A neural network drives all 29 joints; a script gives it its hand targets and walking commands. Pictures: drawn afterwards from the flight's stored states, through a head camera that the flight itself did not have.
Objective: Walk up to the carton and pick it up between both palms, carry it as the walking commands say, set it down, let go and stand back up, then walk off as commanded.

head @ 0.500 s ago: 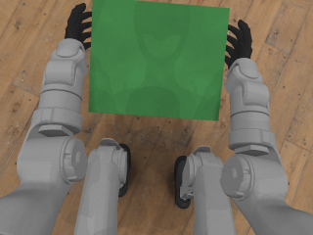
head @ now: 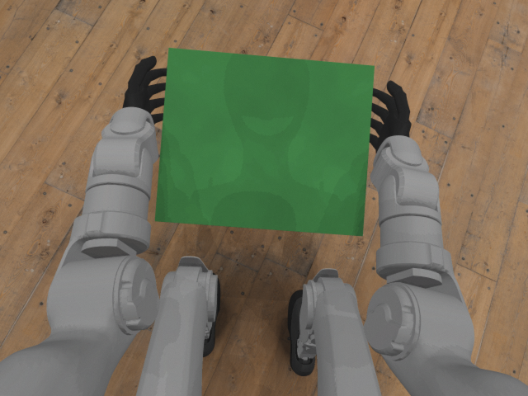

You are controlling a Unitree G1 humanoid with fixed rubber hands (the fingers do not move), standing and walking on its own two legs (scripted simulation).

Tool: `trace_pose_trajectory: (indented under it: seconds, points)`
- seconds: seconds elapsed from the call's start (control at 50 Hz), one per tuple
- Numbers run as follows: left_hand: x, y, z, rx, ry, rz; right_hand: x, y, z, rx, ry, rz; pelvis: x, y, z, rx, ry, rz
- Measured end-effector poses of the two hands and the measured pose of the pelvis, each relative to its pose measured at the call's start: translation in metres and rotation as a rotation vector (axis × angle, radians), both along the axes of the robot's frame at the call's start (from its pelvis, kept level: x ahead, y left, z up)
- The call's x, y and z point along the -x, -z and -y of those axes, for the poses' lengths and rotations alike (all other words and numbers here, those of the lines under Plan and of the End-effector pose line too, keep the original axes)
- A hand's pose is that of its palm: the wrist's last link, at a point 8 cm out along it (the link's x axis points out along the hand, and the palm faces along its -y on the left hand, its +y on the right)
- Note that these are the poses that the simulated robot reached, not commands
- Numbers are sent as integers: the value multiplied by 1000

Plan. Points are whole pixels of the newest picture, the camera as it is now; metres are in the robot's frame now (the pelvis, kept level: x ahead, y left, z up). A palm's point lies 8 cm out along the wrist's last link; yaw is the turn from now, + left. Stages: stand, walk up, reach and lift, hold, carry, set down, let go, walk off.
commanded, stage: reach and lift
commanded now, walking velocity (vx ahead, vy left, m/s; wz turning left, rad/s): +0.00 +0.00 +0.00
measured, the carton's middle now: (263, 154) +0.48 +0.03 -0.14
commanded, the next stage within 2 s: none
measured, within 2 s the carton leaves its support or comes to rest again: neither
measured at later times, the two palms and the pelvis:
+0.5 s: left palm (121, 100) +0.47 +0.20 +0.02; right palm (424, 134) +0.47 -0.15 +0.02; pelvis +0.02 +0.00 +0.06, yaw +1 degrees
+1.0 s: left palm (96, 80) +0.45 +0.19 +0.09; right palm (477, 126) +0.45 -0.16 +0.10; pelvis +0.04 +0.00 +0.13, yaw +1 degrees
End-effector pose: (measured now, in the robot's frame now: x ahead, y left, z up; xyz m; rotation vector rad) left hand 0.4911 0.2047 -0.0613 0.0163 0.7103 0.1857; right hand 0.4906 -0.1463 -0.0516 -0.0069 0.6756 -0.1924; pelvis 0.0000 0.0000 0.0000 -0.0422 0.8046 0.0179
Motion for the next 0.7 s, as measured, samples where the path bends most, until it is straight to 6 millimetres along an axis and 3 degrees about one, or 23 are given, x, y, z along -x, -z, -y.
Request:
trace_pose_trajectory:
  seconds: [0.7]
  points:
    - [26, -109, 9, -4, -21, 6, 29, -105, 5, 9, 35, -15, -24, -87, -1, -16, -1, 87]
